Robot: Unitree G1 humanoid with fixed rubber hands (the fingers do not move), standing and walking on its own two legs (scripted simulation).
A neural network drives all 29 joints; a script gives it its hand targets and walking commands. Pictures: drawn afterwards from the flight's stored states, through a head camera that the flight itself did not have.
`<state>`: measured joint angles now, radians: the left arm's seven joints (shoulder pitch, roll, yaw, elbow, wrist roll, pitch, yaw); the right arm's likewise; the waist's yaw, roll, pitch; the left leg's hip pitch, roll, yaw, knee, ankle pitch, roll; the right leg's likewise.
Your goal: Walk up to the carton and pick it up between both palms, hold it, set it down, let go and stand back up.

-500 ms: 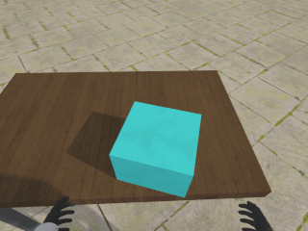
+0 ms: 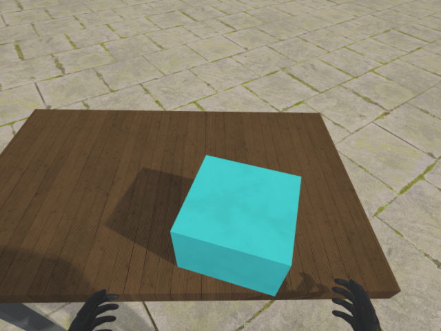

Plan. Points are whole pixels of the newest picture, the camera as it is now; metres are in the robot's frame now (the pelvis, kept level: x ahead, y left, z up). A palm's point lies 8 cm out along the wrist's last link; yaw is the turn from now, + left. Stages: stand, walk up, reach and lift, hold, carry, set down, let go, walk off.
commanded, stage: reach and lift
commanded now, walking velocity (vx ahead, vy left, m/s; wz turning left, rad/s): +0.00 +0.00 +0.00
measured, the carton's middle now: (238, 222) +0.35 +0.01 -0.03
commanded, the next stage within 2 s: none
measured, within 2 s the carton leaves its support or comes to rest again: neither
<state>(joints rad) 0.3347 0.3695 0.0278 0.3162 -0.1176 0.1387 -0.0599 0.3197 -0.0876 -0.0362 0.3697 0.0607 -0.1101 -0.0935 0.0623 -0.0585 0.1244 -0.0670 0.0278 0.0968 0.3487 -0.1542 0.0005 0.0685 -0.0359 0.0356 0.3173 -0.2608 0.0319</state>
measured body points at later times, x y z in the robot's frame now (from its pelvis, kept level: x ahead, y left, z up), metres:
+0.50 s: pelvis +0.00 -0.01 +0.00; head -0.02 +0.01 +0.45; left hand +0.16 +0.27 -0.01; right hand +0.15 -0.18 +0.00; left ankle +0.03 +0.12 -0.75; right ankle -0.04 -0.14 -0.75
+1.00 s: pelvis +0.01 +0.01 +0.00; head +0.01 +0.02 +0.45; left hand +0.19 +0.25 +0.02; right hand +0.20 -0.17 +0.02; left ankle +0.03 +0.12 -0.75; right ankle -0.04 -0.14 -0.75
